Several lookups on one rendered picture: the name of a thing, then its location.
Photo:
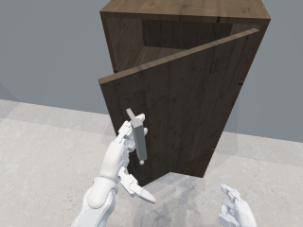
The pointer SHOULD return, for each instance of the left robot forearm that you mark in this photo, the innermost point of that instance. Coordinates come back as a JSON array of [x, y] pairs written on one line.
[[98, 203]]

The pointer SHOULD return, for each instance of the cupboard door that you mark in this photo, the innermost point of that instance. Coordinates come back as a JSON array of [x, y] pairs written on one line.
[[184, 97]]

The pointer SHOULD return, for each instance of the handle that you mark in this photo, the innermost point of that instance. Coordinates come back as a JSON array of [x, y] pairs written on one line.
[[139, 136]]

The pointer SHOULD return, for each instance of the robot right hand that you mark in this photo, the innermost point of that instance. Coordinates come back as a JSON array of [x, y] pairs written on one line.
[[240, 214]]

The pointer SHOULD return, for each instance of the robot left hand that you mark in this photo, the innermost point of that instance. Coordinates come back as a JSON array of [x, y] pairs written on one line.
[[117, 154]]

